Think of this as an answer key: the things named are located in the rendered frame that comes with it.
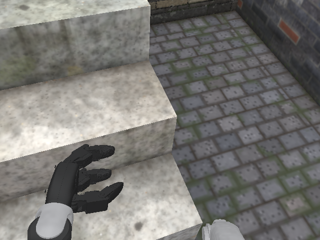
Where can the stairs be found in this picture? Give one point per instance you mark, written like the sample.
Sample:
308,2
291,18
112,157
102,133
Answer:
75,72

